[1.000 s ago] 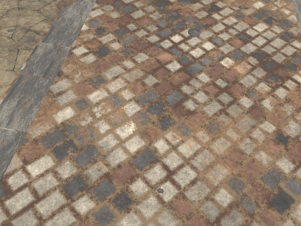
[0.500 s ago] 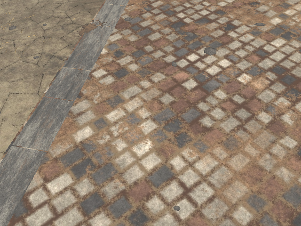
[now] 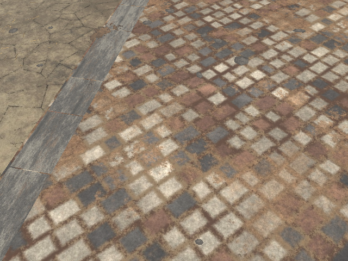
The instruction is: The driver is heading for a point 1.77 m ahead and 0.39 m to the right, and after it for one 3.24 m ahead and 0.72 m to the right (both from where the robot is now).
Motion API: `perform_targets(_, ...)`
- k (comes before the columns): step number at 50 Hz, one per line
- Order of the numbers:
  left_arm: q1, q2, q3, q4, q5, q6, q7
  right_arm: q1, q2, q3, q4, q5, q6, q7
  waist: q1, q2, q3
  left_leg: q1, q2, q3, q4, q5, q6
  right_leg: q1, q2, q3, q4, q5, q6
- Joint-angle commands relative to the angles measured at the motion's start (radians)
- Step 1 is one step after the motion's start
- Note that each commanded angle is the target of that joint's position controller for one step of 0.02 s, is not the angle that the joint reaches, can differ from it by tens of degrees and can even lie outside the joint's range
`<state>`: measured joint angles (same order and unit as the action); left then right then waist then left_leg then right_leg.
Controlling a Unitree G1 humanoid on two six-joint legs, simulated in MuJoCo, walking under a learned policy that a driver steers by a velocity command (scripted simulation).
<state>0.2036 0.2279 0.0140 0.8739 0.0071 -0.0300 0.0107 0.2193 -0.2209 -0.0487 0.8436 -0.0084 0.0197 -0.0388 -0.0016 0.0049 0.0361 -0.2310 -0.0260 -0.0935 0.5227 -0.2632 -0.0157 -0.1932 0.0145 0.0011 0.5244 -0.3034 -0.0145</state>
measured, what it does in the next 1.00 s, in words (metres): walks ahead: left foot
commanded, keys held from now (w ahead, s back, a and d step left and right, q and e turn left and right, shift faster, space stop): no key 0.26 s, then w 0.38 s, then w+e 0.28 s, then e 0.08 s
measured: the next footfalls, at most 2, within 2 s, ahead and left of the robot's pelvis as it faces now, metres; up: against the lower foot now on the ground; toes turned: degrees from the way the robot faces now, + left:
left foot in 0.56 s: +0.10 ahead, +0.14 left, +0.00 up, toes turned +1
right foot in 1.04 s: +0.45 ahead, -0.09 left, +0.00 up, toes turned -13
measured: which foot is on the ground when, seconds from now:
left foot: down 0.00-0.32, up 0.34-0.54, down 0.56-1.00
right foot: down 0.00-0.56, up 0.58-1.00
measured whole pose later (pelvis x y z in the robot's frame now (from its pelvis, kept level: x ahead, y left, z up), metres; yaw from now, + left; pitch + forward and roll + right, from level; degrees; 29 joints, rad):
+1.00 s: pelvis +0.24 +0.03 -0.01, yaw -9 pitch +2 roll +1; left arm 0.02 0.23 0.03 0.80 -0.02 -0.07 -0.06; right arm 0.42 -0.22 -0.03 1.03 0.00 -0.08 -0.03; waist -0.07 -0.03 0.04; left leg 0.18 -0.02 0.17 0.19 -0.40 0.01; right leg -0.64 -0.03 -0.05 0.60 0.02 -0.08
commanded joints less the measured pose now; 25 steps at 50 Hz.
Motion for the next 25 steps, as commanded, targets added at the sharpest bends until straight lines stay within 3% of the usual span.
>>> perform_targets(1, 0.0, 0.108, 0.022, -0.026, -0.001, -0.012, 0.004, 0.007, -0.106, -0.026, -0.025, 0.001, -0.01, -0.006, -0.001, -0.007, -0.024, 0.061, 0.044, -0.041, -0.065, 0.197, 0.02, -0.06, -0.059, 0.066, -0.122, 0.107, -0.02)
perform_targets(13, 0.021, 0.108, 0.017, 0.062, -0.004, -0.008, 0.009, 0.016, -0.101, -0.023, 0.09, 0.004, -0.012, -0.013, 0.003, -0.005, -0.007, 0.067, 0.04, -0.022, -0.091, 0.192, 0.009, -0.043, -0.053, 0.066, -0.152, 0.113, -0.029)
perform_targets(14, 0.039, 0.104, 0.016, 0.077, -0.004, -0.006, 0.01, 0.033, -0.089, -0.02, 0.107, 0.005, -0.011, -0.013, 0.004, -0.015, -0.029, 0.073, 0.024, -0.002, -0.086, 0.102, 0.01, -0.033, -0.047, 0.064, -0.168, 0.007, -0.034)
perform_targets(15, 0.047, 0.125, 0.024, 0.083, -0.011, -0.001, 0.014, 0.034, -0.088, -0.02, 0.115, 0.01, -0.011, -0.014, 0.01, -0.04, -0.011, 0.035, -0.009, 0.035, -0.048, -0.044, 0.015, -0.037, -0.048, 0.083, -0.189, -0.167, -0.053)
perform_targets(16, 0.059, 0.16, 0.035, 0.086, -0.019, 0.003, 0.018, 0.022, -0.09, -0.021, 0.112, 0.015, -0.016, -0.014, 0.021, -0.088, 0.019, -0.038, -0.038, 0.073, 0.019, -0.183, 0.02, -0.044, -0.086, 0.15, -0.229, -0.351, -0.091)
perform_targets(18, 0.106, 0.221, 0.055, 0.092, -0.026, -0.003, 0.023, -0.048, -0.084, -0.016, 0.075, 0.025, -0.046, -0.003, 0.048, -0.18, 0.1, -0.206, -0.006, 0.105, 0.201, -0.192, 0.031, -0.038, -0.287, 0.422, -0.374, -0.563, -0.206)
perform_targets(20, 0.105, 0.219, 0.061, 0.087, -0.018, -0.024, 0.025, -0.079, -0.095, -0.019, 0.064, 0.035, -0.076, 0.013, 0.054, -0.158, 0.144, -0.335, 0.069, 0.054, 0.345, -0.221, 0.049, -0.003, -0.371, 0.522, -0.418, -0.455, -0.26)
perform_targets(22, 0.082, 0.198, 0.06, 0.073, -0.03, -0.034, 0.018, -0.067, -0.099, -0.02, 0.07, 0.039, -0.095, 0.027, 0.037, -0.119, 0.114, -0.361, 0.105, 0.052, 0.293, -0.228, 0.065, 0.072, -0.342, 0.44, -0.4, -0.314, -0.228)
perform_targets(25, 0.039, 0.214, 0.066, 0.063, -0.048, -0.027, 0.013, -0.012, -0.076, -0.02, 0.109, 0.036, -0.113, 0.039, -0.011, -0.114, 0.046, -0.053, 0.046, 0.15, 0.029, -0.034, 0.054, -0.04, -0.217, 0.219, -0.339, -0.142, -0.168)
